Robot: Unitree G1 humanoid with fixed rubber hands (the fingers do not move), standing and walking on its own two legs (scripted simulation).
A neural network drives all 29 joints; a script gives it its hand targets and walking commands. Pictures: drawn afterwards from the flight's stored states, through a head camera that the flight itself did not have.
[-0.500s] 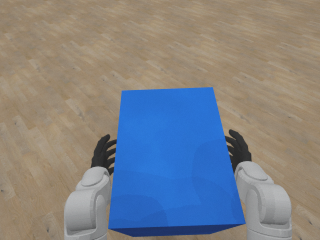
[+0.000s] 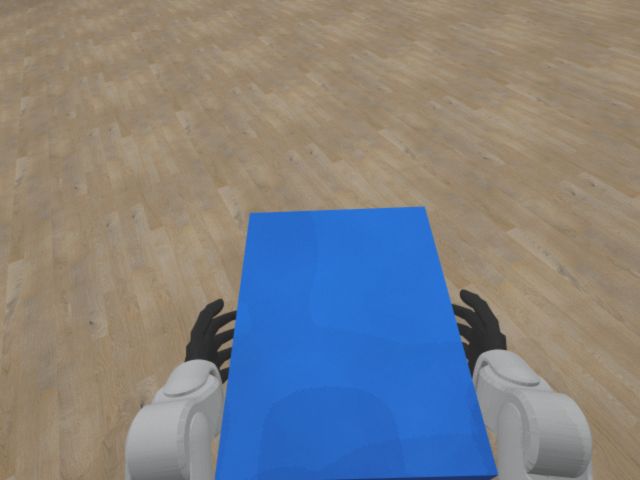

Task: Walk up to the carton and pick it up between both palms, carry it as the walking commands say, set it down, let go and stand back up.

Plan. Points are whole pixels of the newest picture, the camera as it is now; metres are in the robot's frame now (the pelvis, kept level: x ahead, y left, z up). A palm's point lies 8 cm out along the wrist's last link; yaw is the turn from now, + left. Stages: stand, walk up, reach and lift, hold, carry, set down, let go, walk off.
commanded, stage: carry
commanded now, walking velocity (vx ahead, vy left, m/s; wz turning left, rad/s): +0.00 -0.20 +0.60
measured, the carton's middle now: (342, 369) +0.26 -0.01 +0.01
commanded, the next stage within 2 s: none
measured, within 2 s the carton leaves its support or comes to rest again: neither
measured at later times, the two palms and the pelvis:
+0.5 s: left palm (230, 422) +0.18 +0.11 +0.08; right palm (498, 341) +0.25 -0.19 +0.07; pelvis -0.01 -0.09 -0.01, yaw +13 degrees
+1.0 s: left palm (246, 458) +0.14 +0.09 +0.09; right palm (526, 349) +0.22 -0.20 +0.09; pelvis -0.04 -0.12 +0.00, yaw +16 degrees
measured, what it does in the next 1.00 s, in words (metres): steps to the right, turning left: left foot, then right foot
